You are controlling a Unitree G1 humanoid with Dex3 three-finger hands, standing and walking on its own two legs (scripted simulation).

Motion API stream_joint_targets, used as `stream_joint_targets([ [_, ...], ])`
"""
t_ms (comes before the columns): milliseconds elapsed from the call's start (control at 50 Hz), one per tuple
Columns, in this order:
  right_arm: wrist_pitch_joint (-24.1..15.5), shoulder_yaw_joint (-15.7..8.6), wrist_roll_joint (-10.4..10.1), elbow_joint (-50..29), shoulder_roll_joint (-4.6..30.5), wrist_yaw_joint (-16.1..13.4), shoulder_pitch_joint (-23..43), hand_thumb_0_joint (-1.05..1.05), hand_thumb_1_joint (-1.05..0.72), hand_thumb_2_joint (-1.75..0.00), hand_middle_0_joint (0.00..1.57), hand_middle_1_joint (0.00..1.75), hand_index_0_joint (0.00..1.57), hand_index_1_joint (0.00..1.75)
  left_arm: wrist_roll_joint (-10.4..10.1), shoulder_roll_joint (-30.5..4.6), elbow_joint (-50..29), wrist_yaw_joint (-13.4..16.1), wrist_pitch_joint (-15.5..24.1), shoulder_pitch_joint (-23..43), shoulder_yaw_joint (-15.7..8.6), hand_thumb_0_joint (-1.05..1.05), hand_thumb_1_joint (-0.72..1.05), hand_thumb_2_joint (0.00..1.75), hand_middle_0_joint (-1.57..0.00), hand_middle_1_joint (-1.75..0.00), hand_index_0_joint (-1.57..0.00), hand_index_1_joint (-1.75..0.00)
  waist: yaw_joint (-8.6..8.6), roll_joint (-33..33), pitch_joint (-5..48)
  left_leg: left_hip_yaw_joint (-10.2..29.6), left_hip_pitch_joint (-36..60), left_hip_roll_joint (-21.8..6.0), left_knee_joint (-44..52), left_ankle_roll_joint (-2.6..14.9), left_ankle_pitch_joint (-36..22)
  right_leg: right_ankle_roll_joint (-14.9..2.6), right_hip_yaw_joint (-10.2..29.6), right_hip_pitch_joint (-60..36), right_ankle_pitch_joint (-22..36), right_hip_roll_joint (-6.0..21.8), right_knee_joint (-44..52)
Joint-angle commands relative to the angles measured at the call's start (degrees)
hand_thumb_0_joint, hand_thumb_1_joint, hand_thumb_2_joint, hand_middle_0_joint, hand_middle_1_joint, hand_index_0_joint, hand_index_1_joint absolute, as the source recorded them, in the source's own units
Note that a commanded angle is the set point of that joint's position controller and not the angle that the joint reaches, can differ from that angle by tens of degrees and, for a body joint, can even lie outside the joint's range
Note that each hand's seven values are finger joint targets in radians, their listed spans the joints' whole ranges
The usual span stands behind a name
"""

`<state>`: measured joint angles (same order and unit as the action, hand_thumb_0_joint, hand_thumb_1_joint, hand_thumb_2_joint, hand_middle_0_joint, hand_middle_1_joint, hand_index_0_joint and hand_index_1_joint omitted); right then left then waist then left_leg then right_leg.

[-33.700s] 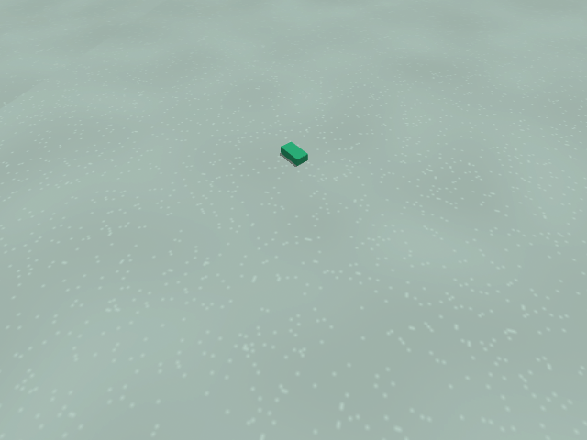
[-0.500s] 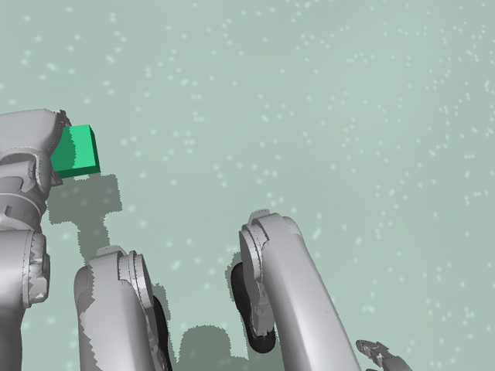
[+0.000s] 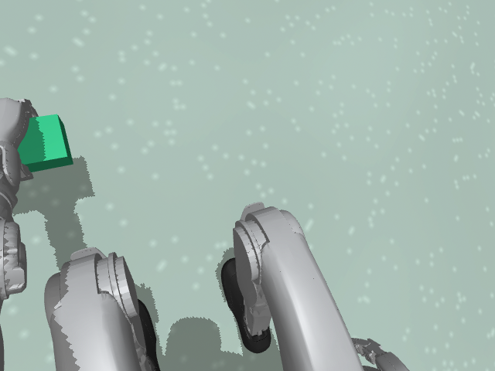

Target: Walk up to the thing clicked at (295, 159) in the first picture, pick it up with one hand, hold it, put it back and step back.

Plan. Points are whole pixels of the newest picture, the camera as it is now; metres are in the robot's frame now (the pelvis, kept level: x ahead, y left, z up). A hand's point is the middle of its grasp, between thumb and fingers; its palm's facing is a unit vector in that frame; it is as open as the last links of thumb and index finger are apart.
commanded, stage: lower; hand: left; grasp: from above
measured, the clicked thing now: (15, 148) +0.50 +0.25 -0.21
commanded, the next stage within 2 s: rest in 0.26 s
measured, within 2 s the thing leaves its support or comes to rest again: rests again in 1.62 s
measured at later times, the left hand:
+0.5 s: hand (28, 152) +0.50 +0.25 -0.24, palm faces -0.46 -0.05 -0.89, open 10.1 cm
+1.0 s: hand (34, 158) +0.50 +0.25 -0.27, palm faces -0.45 -0.10 -0.89, open 10.1 cm
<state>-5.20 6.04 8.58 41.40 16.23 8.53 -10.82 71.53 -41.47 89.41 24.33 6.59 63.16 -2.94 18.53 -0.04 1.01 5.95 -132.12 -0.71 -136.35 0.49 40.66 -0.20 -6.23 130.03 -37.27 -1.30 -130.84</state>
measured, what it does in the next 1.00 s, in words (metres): stands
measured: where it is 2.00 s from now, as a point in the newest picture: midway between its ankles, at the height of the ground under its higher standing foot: (199, 343)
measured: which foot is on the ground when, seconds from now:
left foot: down 0.00-1.00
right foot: down 0.00-1.00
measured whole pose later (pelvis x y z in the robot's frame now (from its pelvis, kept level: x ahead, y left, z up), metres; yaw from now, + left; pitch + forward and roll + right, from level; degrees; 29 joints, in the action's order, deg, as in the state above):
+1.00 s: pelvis +0.00 +0.01 -0.03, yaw -5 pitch +32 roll -12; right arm -11.3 13.3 12.2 38.0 19.4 13.3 -10.0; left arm 74.0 -52.7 98.8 32.1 8.3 65.9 -6.6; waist 24.1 -5.0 -7.3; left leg 10.4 -135.3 -0.8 -144.0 0.9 41.6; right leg 0.8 -10.1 131.3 -36.6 -2.2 -134.8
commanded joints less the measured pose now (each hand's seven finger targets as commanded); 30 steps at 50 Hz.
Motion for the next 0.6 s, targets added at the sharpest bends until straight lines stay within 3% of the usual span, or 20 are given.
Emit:
stream_joint_targets([
  [0, 0.08, -4.24, 0.25, 0.74, 14.98, -0.22, -14.51, 0.00, -0.90, -0.90, 0.20, 0.30, 0.20, 0.30, -0.62, -12.51, -9.32, 2.31, -0.10, 21.59, -0.33, 0.00, 0.62, 0.74, -1.03, -0.58, -1.02, -0.58, 2.18, 18.42, 39.81, -3.03, 26.74, 0.66, 11.96, 1.47, -12.92, -1.65, -2.95, -24.02, 14.56, -1.86, 12.20],
  [80, -0.14, -3.60, 0.26, 0.52, 15.17, -0.17, -13.90, 0.00, -0.90, -0.90, 0.20, 0.30, 0.20, 0.30, -0.54, -11.39, -6.17, 2.82, 0.31, 20.74, 0.46, 0.00, 0.59, 0.69, -0.99, -0.58, -1.00, -0.58, 2.49, 18.31, 38.38, -2.62, 25.28, 0.83, 11.90, 1.34, -11.38, -1.81, -3.51, -22.88, 12.97, -1.95, 11.45],
  [120, -0.37, -3.49, 0.46, 0.57, 15.48, -0.09, -13.85, 0.00, -0.90, -0.90, 0.20, 0.30, 0.20, 0.30, -0.08, -14.39, -8.42, 3.16, 0.81, 23.00, -0.43, 0.00, 0.56, 0.69, -0.98, -0.57, -0.98, -0.57, 2.10, 20.22, 38.69, -2.46, 26.26, 0.65, 11.49, 1.14, -11.08, -2.10, -3.85, -21.91, 12.40, -2.18, 10.66],
  [180, -0.67, -3.27, 0.86, 0.67, 15.97, 0.03, -14.63, 0.00, -0.90, -0.90, 0.20, 0.30, 0.20, 0.30, 0.90, -15.30, -9.28, 4.00, 1.38, 24.09, -1.41, 0.00, 0.59, 0.71, -0.98, -0.61, -0.98, -0.60, 2.99, 21.14, 39.78, -2.20, 27.25, 0.68, 10.70, 0.97, -13.02, -1.98, -4.28, -22.19, 14.39, -2.02, 9.70],
  [200, -0.84, -2.92, 0.80, 0.38, 16.12, 0.22, -13.87, 0.00, -0.90, -0.90, 0.20, 0.30, 0.20, 0.30, 1.23, -13.51, -5.62, 4.03, 1.00, 21.05, -0.28, 0.00, 0.60, 0.70, -0.99, -0.61, -1.00, -0.60, 2.77, 21.67, 38.49, -1.88, 28.15, 0.64, 10.90, 0.74, -12.80, -2.10, -4.45, -20.95, 13.92, -1.86, 9.26],
  [220, -0.87, -2.92, 0.86, 0.56, 16.16, 0.34, -14.14, 0.00, -0.90, -0.90, 0.20, 0.30, 0.20, 0.30, 0.89, -14.81, -9.22, 4.51, 1.47, 24.44, -0.82, 0.00, 0.62, 0.71, -1.00, -0.61, -1.01, -0.60, 3.25, 22.29, 39.34, -1.71, 28.33, 0.41, 10.45, 0.77, -13.23, -2.11, -4.70, -20.80, 14.51, -2.10, 8.98],
  [240, -1.15, -2.86, 1.18, 0.58, 16.68, 0.54, -14.32, 0.00, -0.90, -0.90, 0.20, 0.30, 0.20, 0.30, 1.67, -16.00, -7.20, 4.92, 1.57, 23.76, -1.74, 0.00, 0.63, 0.73, -1.00, -0.63, -1.01, -0.62, 3.57, 22.30, 38.42, -1.56, 27.46, 0.59, 10.16, 0.72, -12.78, -2.11, -4.85, -20.36, 14.15, -1.84, 8.70],
  [280, -1.28, -2.40, 1.19, 0.03, 16.74, 0.72, -13.92, 0.00, -0.90, -0.90, 0.20, 0.30, 0.20, 0.30, 1.71, -14.73, -4.24, 5.72, 1.13, 21.34, -1.28, 0.00, 0.64, 0.71, -1.01, -0.61, -1.02, -0.60, 3.44, 22.00, 37.45, -1.41, 26.43, 0.62, 10.55, 0.70, -11.97, -2.12, -5.08, -20.12, 13.20, -1.80, 8.69],
  [320, -1.44, -2.40, 1.41, 0.07, 16.84, 0.80, -13.90, 0.00, -0.90, -0.90, 0.20, 0.30, 0.20, 0.30, 2.03, -16.54, -6.74, 6.41, 1.20, 22.69, -2.26, 0.00, 0.66, 0.73, -1.03, -0.63, -1.04, -0.62, 3.01, 23.24, 38.98, -1.32, 27.69, 0.49, 10.47, 0.67, -12.07, -2.15, -5.23, -20.02, 13.38, -2.02, 8.60],
  [360, -2.02, -1.85, 1.81, 0.23, 16.68, 1.46, -14.10, 0.00, -0.89, -0.89, 0.20, 0.30, 0.20, 0.30, 1.69, -14.13, -4.02, 6.35, 0.65, 22.42, -0.57, 0.00, 0.63, 0.71, -1.00, -0.58, -1.00, -0.58, 4.65, 22.44, 36.51, -1.62, 26.80, 0.37, 9.04, 0.92, -12.05, -1.89, -5.14, -19.62, 13.96, -2.11, 8.49],
  [420, -2.30, -1.48, 1.59, -0.34, 17.20, 1.68, -13.97, 0.00, -0.89, -0.89, 0.20, 0.30, 0.20, 0.30, 1.09, -16.60, -4.24, 7.03, 0.11, 20.78, -1.79, 0.00, 0.56, 0.68, -0.94, -0.59, -0.95, -0.57, 3.43, 23.07, 38.12, -1.45, 27.11, 0.36, 9.31, 0.84, -13.96, -1.86, -5.18, -21.52, 15.23, -2.18, 8.38],
  [460, -2.64, -0.91, 1.87, 0.01, 17.35, 2.20, -14.03, 0.00, -0.89, -0.89, 0.20, 0.30, 0.20, 0.30, 0.32, -15.58, -2.81, 7.02, -0.05, 21.74, -0.77, 0.00, 0.55, 0.68, -0.93, -0.59, -0.94, -0.58, 4.93, 21.29, 36.77, -1.48, 25.35, 0.09, 7.75, 1.29, -13.71, -1.52, -5.19, -21.81, 15.81, -2.54, 8.63],
  [480, -2.64, -0.69, 1.81, -0.12, 17.52, 2.17, -14.23, 0.00, -0.89, -0.89, 0.20, 0.30, 0.20, 0.30, 0.54, -17.13, -4.03, 7.37, -0.02, 21.15, -1.41, 0.00, 0.53, 0.67, -0.91, -0.60, -0.92, -0.58, 4.31, 21.16, 38.42, -1.47, 25.51, 0.15, 8.08, 1.32, -14.64, -1.41, -5.12, -24.06, 16.76, -2.64, 8.98],
  [540, -3.29, -0.04, 2.14, -0.17, 18.06, 2.67, -14.55, 0.00, -0.89, -0.89, 0.20, 0.30, 0.20, 0.30, -0.16, -18.50, -2.34, 7.33, 0.14, 21.10, -2.10, 0.00, 0.54, 0.66, -0.92, -0.59, -0.94, -0.57, 4.95, 20.28, 35.67, -1.44, 23.54, -0.06, 6.67, 1.44, -14.77, -1.38, -5.23, -24.16, 16.99, -2.61, 8.56],
  [560, -3.51, -0.23, 2.46, -1.07, 18.80, 2.72, -14.75, 0.00, -0.89, -0.89, 0.20, 0.30, 0.20, 0.30, 0.14, -21.59, -4.99, 7.60, 0.55, 22.04, -4.69, 0.00, 0.54, 0.69, -0.93, -0.59, -0.94, -0.58, 5.66, 20.09, 36.58, -1.43, 23.83, -0.09, 6.23, 1.59, -15.96, -1.15, -5.26, -25.69, 18.32, -2.53, 8.51],
  [580, -3.26, 0.31, 2.14, -0.91, 18.51, 2.72, -14.79, 0.00, -0.89, -0.90, 0.20, 0.30, 0.20, 0.30, 0.38, -20.11, -3.55, 7.47, 0.41, 20.21, -3.14, 0.00, 0.53, 0.67, -0.92, -0.59, -0.93, -0.58, 4.65, 20.90, 37.05, -1.31, 24.64, -0.06, 6.82, 1.20, -16.98, -1.40, -5.37, -26.44, 18.58, -2.66, 8.56],
])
